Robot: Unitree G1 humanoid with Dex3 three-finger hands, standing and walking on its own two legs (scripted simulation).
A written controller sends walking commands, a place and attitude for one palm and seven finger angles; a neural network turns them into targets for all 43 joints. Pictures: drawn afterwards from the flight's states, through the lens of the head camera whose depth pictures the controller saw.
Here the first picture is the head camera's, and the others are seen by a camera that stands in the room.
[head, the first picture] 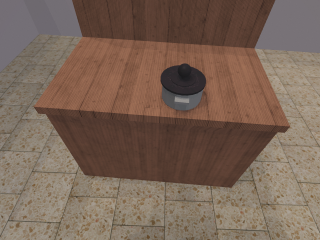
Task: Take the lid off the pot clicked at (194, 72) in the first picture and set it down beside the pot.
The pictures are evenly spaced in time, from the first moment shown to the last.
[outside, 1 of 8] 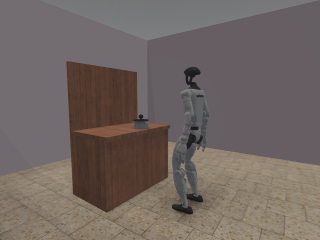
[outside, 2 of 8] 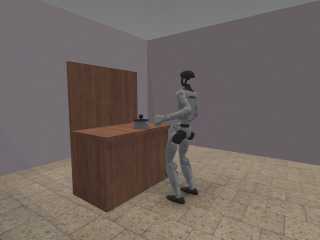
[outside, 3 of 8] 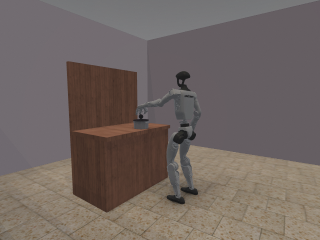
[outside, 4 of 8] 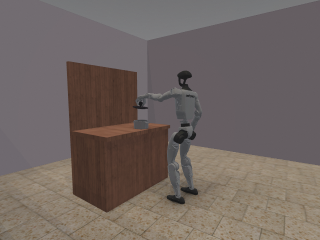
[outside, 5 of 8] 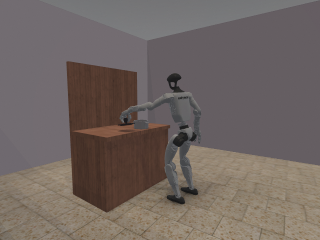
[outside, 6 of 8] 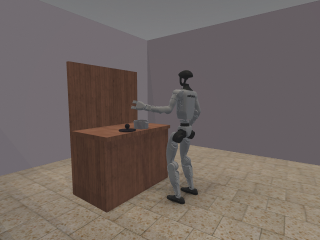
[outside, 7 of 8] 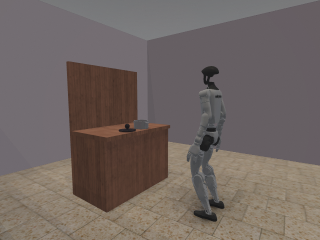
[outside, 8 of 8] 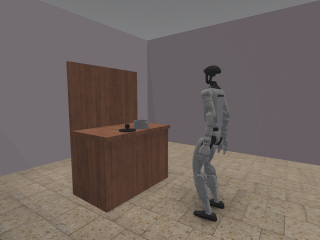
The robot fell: no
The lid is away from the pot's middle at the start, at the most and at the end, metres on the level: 0.00 0.25 0.24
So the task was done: yes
